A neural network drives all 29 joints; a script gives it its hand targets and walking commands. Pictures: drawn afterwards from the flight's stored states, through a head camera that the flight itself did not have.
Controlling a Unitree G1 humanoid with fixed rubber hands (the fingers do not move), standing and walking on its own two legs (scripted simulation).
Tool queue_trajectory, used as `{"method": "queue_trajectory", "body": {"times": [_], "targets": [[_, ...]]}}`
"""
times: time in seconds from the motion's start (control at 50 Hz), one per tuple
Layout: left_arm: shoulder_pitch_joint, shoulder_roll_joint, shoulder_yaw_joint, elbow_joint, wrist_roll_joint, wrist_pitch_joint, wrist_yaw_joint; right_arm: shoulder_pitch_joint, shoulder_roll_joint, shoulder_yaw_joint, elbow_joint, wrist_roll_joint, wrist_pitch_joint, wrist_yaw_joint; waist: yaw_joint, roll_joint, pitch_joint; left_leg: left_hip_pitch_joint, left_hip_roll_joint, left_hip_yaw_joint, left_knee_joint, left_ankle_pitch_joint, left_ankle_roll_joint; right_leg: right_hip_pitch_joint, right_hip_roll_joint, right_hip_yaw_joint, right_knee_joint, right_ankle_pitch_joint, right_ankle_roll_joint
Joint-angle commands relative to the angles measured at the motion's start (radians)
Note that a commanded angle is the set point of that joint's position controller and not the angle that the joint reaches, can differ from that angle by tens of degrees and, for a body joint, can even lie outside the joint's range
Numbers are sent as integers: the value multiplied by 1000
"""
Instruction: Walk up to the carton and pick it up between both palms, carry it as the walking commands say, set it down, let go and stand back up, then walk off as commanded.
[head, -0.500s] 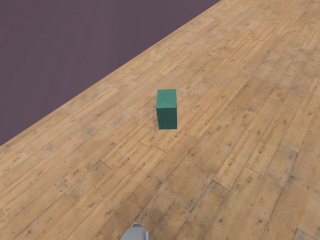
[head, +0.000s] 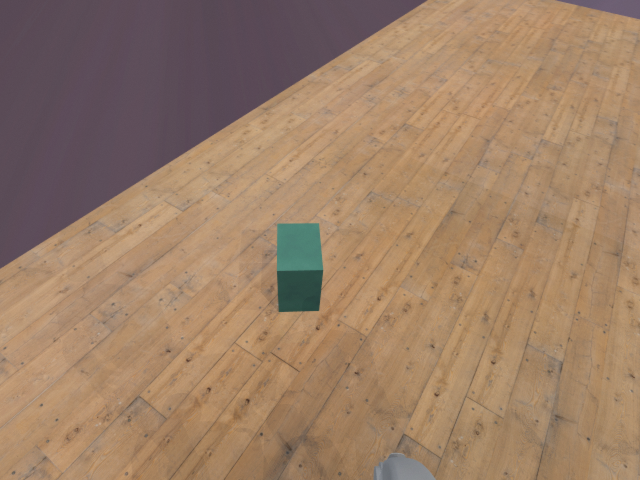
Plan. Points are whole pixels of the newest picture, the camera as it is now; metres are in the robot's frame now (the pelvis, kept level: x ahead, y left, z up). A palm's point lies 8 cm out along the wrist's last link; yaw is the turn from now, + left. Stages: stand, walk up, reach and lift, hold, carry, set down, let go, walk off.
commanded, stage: walk up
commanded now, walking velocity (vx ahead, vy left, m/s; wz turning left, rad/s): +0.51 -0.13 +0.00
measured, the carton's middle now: (298, 268) +0.94 +0.00 -0.66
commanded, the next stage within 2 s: none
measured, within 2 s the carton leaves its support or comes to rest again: neither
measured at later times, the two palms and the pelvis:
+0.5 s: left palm (176, 475) +0.19 +0.19 -0.12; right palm (495, 387) +0.29 -0.30 -0.15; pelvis +0.23 -0.06 +0.00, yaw +0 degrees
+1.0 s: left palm (170, 320) +0.44 +0.26 -0.15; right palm (454, 351) +0.34 -0.23 -0.12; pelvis +0.38 +0.01 +0.00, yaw +0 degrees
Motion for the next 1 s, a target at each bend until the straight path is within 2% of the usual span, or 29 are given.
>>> {"method": "queue_trajectory", "body": {"times": [0.0, 0.1, 0.14, 0.16, 0.2, 0.22, 0.24, 0.26, 0.28, 0.3, 0.32, 0.36, 0.4, 0.44, 0.48, 0.6, 0.62, 0.64, 0.66, 0.68, 0.7, 0.72, 0.74, 0.76, 0.78, 0.8, 0.84, 0.88, 0.98], "targets": [[-56, -10, -8, -68, -5, 1, -12, 48, -103, -13, -20, -2, -12, -9, 9, 184, 82, 8, 241, -143, -157, 303, 68, -65, -10, 1, -143, 71, 2], [-188, -11, -17, -121, -22, -17, -10, 95, -120, -25, 14, -9, -5, -17, -35, 218, 104, 77, 253, -110, -154, 327, 72, 10, 21, -44, -374, 59, -25], [-168, 1, -17, -131, -16, -32, -7, 89, -119, -30, 36, -10, 9, -17, 1, 291, 71, 23, 183, -50, -110, 252, 75, 185, 40, -59, -425, -15, -39], [-111, 13, -9, -113, -12, -38, 1, 82, -123, -31, 45, -2, 15, -17, 27, 254, 48, -10, 183, -47, -36, 313, 75, 291, 67, -86, -439, -27, -37], [107, 69, 16, -24, -2, -61, 21, 97, -116, -26, 54, 7, 18, -13, 107, 72, -77, -110, 131, -7, 291, 420, 44, 599, 97, -114, -515, -62, -48], [266, 164, 37, 6, 4, -74, 30, 116, -78, -17, 27, 5, 14, -16, 156, -92, -191, -283, 109, -8, 581, 134, 9, 792, -138, 140, -530, -92, -83], [361, 272, 52, 25, -5, -67, 31, 174, -14, -15, 8, 15, 16, -14, 165, -274, -301, -500, -25, -47, 861, -344, -30, 883, -427, 618, -728, -140, -199], [337, 271, 65, 26, -24, -52, 42, 122, -95, -53, 10, -7, 31, -7, 142, -84, -260, -524, 20, -178, 977, -289, -30, 770, -440, 769, -808, -164, -201], [219, 210, 47, 8, -12, -58, 52, 60, -80, -46, -4, -9, 34, 0, 104, -48, -136, -543, 59, -177, 995, -194, -33, 654, -388, 623, -786, -127, -186], [151, 143, 26, 0, -9, -65, 55, 22, -36, -31, -3, -12, 36, 5, 75, -27, -54, -513, 95, -168, 960, -85, -38, 533, -325, 439, -766, -13, -169], [134, 87, 10, 6, -11, -70, 54, 1, -14, -24, -8, -13, 44, 9, 55, -60, -24, -476, 110, -160, 923, -29, -42, 452, -256, 312, -773, 32, -147], [151, 45, -7, 13, -8, -78, 46, 13, -11, -21, -19, -11, 72, 17, 36, -99, -14, -420, 94, -127, 881, 13, -44, 382, -202, 179, -774, 140, -130], [201, 58, -9, 28, -8, -87, 43, -26, -22, -20, -39, -14, 96, 24, 34, -102, 1, -439, 85, -104, 817, 40, -52, 379, -193, 121, -768, 288, -133], [243, 69, -6, 36, -6, -91, 45, -100, -31, -17, -69, -13, 111, 32, 43, -118, 13, -466, 82, -90, 720, 67, -57, 391, -186, 90, -775, 341, -134], [273, 79, 0, 37, -6, -90, 50, -179, -43, -15, -101, -11, 117, 42, 54, -132, 23, -477, 78, -78, 616, 89, -62, 405, -186, 78, -793, 316, -135], [295, 111, 20, 34, -6, -69, 60, -342, -48, -12, -169, -13, 109, 58, 86, -153, 46, -368, 61, -45, 340, 114, -65, 412, -194, 57, -815, 154, -121], [286, 114, 21, 33, -5, -65, 56, -346, -56, -16, -172, -5, 105, 55, 86, -172, 40, -326, 49, -38, 302, 100, -62, 413, -183, 46, -812, 102, -118], [287, 84, 12, 54, -9, -59, 51, -347, -41, -5, -178, -2, 87, 45, 78, -226, 14, -249, 26, -13, 256, 91, -63, 419, -134, 14, -791, 9, -114], [300, 78, 12, 71, -17, -49, 55, -313, -56, -6, -160, -3, 70, 34, 67, -180, 16, -157, 14, 3, 189, 122, -66, 398, -119, 6, -744, -38, -102], [318, 69, 4, 81, -20, -44, 58, -246, -80, -14, -123, -4, 56, 22, 50, -88, 6, -59, 6, 28, 131, 115, -71, 376, -93, -8, -665, -71, -90], [332, 36, -9, 83, -18, -44, 56, -157, -121, -29, -85, -10, 41, 11, 23, 23, -34, 68, 40, 3, 107, 101, -68, 328, -51, -34, -521, -107, -73], [333, -26, -29, 46, -13, -46, 52, -52, -204, -46, -72, -17, 31, 0, -6, 249, -125, 197, 285, -256, 78, 211, -25, 215, -16, -64, -261, -379, -33], [338, -25, -18, 20, -16, -37, 60, 48, -299, -72, -48, 2, 42, -4, -48, 433, -169, 237, 431, -507, -52, 211, 122, 56, 70, -43, -24, -545, -24], [280, 25, -2, 29, -3, -25, 61, 37, -262, -60, -45, 7, 45, 0, -43, 282, -122, 142, 446, -551, -82, 169, 144, 23, 30, 33, 90, -476, -31], [255, 20, -1, 44, 0, -23, 53, -40, -216, -44, -63, 5, 37, -1, -15, 165, -57, 57, 432, -495, -71, 188, 122, 15, 10, 65, 129, -392, -33], [268, 12, 4, 66, -2, -20, 47, -96, -189, -41, -75, 1, 34, -7, 17, 113, -26, -9, 401, -429, -67, 255, 98, 47, -9, 82, 142, -303, -24], [277, -2, 8, 68, -5, -2, 41, -147, -132, -28, -75, 4, 28, -10, 62, 189, -6, -106, 304, -306, -97, 286, 64, 112, -21, 51, 93, -213, -11], [260, -6, 4, 61, 0, 16, 35, -119, -109, -22, -62, 2, 22, -7, 63, 227, -19, -110, 255, -238, -99, 317, 52, 137, 1, 26, 72, -152, -2], [107, -7, 2, 0, 2, 35, 25, -24, -107, -21, -27, -10, 18, -19, 32, 239, 1, -68, 261, -182, -116, 290, 72, 104, 20, 4, -97, -118, 13]]}}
